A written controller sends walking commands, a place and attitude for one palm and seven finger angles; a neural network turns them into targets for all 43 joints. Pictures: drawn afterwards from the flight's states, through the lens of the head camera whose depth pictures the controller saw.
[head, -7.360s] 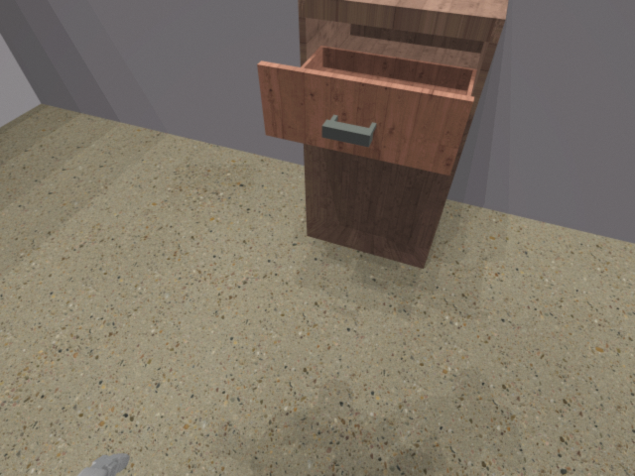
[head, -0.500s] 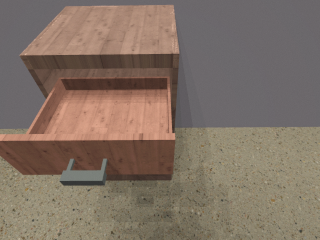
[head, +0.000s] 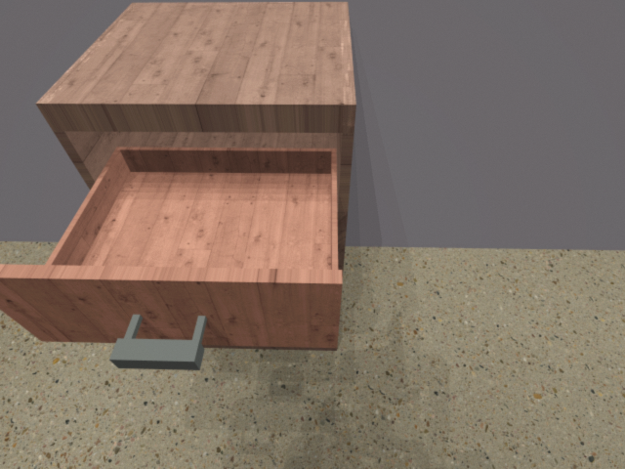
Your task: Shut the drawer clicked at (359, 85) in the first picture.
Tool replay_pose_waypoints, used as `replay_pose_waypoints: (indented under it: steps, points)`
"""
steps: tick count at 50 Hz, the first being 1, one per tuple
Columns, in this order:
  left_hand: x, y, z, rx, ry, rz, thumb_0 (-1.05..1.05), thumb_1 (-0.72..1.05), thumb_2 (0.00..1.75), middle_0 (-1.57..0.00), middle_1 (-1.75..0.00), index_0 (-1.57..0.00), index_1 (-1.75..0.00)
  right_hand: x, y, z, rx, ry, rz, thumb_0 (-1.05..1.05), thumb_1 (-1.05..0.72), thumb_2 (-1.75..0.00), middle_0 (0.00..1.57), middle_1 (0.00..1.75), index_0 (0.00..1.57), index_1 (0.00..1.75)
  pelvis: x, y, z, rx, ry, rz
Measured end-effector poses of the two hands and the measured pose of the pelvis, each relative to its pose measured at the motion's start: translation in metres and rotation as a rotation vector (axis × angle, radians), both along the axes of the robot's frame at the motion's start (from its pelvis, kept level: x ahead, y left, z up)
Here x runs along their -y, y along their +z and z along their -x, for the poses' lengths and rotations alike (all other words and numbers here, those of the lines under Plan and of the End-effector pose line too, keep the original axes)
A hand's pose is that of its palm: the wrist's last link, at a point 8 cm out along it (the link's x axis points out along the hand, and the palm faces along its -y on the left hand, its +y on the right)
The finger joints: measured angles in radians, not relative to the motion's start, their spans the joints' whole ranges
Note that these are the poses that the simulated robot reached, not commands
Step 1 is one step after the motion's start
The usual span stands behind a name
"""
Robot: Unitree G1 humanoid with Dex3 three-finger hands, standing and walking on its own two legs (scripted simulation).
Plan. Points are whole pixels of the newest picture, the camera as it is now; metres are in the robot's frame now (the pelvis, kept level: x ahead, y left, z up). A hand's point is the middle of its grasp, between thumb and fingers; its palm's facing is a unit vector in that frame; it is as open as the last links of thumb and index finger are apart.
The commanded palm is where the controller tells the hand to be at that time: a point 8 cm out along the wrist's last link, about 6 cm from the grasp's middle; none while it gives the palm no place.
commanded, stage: look again from close up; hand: left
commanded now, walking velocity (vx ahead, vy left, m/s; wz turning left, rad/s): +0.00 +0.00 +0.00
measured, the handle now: (163, 337) +0.27 +0.22 +0.01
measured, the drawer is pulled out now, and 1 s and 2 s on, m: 0.29 0.30 0.30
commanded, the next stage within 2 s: raise the hand and make a fist in 0.48 s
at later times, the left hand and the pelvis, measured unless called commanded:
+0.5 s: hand out of the picture +0.02 +0.24 -0.18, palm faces -0.01 -0.98 -0.21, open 7.4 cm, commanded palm none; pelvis +0.00 +0.06 -0.01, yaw -2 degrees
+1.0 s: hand out of the picture +0.13 +0.22 -0.03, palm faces +0.09 -1.00 -0.02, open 6.8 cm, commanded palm +0.09 +0.27 -0.02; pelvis -0.03 +0.03 -0.07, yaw +0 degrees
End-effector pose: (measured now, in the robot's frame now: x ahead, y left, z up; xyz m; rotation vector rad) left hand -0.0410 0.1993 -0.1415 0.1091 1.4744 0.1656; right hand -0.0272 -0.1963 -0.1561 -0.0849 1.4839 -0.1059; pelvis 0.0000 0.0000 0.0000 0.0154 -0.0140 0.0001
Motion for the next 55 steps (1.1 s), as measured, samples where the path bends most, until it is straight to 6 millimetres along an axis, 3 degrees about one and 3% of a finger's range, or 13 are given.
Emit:
replay_pose_waypoints:
  steps: [7,11,16,22,30,32,34,38,40,44,48,52,55]
  points:
    - [-0.014,-0.008,-0.008,0.033,-0.045,0.01,0.01,0.91,0.9,-0.2,-0.3,-0.2,-0.3,0.013,0.001,-0.027,0.119,-0.033,0.073,0.02,-0.93,-0.9,0.2,0.3,0.2,0.3,-0.016,-0.008,0.001,-0.009,-0.022,0.033]
    - [-0.034,-0.019,-0.026,0.075,-0.05,0.007,0.01,0.91,0.9,-0.2,-0.3,-0.2,-0.3,0.006,0.005,-0.043,0.187,-0.023,0.103,0.02,-0.93,-0.9,0.2,0.3,0.2,0.3,-0.026,-0.013,0.0,0.003,-0.021,0.03]
    - [-0.058,-0.017,-0.051,0.151,-0.059,-0.011,0.01,0.91,0.9,-0.2,-0.3,-0.2,-0.29,-0.006,0.011,-0.053,0.222,0.002,0.119,0.01,-0.94,-0.9,0.2,0.3,0.2,0.3,-0.04,-0.011,0.001,0.004,-0.025,0.034]
    - [-0.081,-0.011,-0.062,0.17,-0.079,-0.033,0.01,0.91,0.9,-0.2,-0.3,-0.2,-0.29,-0.019,0.014,-0.052,0.221,0.013,0.114,0.01,-0.94,-0.9,0.2,0.3,0.2,0.3,-0.052,-0.008,0.004,-0.008,-0.028,0.027]
    - [-0.095,-0.007,-0.052,0.114,-0.09,-0.05,0.01,0.91,0.9,-0.2,-0.3,-0.2,-0.29,-0.027,0.013,-0.037,0.159,0.008,0.102,0.0,-0.93,-0.9,0.2,0.3,0.21,0.3,-0.061,-0.006,0.004,-0.024,-0.028,0.024]
    - [-0.1,0.013,-0.076,0.27,-0.008,-0.065,0.01,0.91,0.9,-0.21,-0.3,-0.2,-0.3,-0.026,0.019,-0.041,0.237,0.004,0.116,0.01,-0.93,-0.9,0.2,0.3,0.21,0.3,-0.061,-0.006,0.006,-0.031,-0.023,0.022]
    - [-0.103,0.054,-0.117,0.556,-0.007,-0.128,0.02,0.91,0.9,-0.22,-0.31,-0.21,-0.31,-0.023,0.027,-0.053,0.365,0.009,0.134,0.01,-0.93,-0.9,0.2,0.3,0.21,0.3,-0.06,-0.006,0.007,-0.038,-0.023,0.006]
    - [-0.088,0.127,-0.188,1.031,-0.038,-0.124,0.02,0.92,0.9,-0.25,-0.35,-0.25,-0.35,-0.014,0.033,-0.088,0.589,0.023,0.132,0.01,-0.92,-0.9,0.2,0.3,0.21,0.3,-0.057,-0.015,0.016,-0.053,0.006,-0.013]
    - [-0.078,0.146,-0.205,1.191,-0.055,-0.08,0.01,0.92,0.9,-0.27,-0.38,-0.27,-0.38,-0.007,0.035,-0.108,0.677,0.028,0.136,0.01,-0.91,-0.9,0.2,0.3,0.21,0.3,-0.055,-0.021,0.02,-0.074,0.004,0.002]
    - [-0.085,0.125,-0.195,1.286,-0.028,-0.01,0.01,0.91,0.9,-0.34,-0.45,-0.23,-0.43,0.009,0.047,-0.146,0.824,0.029,0.156,0.01,-0.91,-0.9,0.2,0.3,0.21,0.3,-0.045,-0.039,0.026,-0.138,-0.02,0.008]
    - [-0.079,0.11,-0.161,1.364,-0.065,0.032,0.01,0.91,0.9,-0.41,-0.53,-0.23,-0.46,0.02,0.058,-0.178,0.929,0.122,0.185,0.01,-0.91,-0.9,0.2,0.3,0.21,0.3,-0.035,-0.059,0.03,-0.184,-0.009,0.023]
    - [-0.067,0.115,-0.132,1.386,-0.112,0.036,0.02,0.91,0.9,-0.49,-0.61,-0.34,-0.55,0.02,0.059,-0.205,0.988,0.19,0.185,0.01,-0.91,-0.9,0.2,0.3,0.2,0.3,-0.03,-0.072,0.03,-0.197,0.015,0.046]
    - [-0.065,0.129,-0.129,1.435,-0.106,0.002,0.02,0.9,0.9,-0.55,-0.68,-0.45,-0.63,0.011,0.052,-0.217,1.002,0.204,0.16,0.01,-0.91,-0.9,0.2,0.3,0.2,0.3,-0.028,-0.076,0.03,-0.2,0.032,0.057]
